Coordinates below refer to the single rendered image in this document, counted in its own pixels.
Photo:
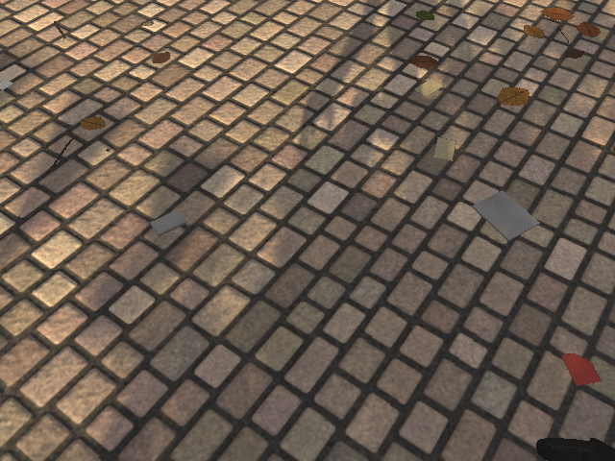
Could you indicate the right robot hand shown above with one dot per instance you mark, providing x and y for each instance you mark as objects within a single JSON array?
[{"x": 560, "y": 449}]

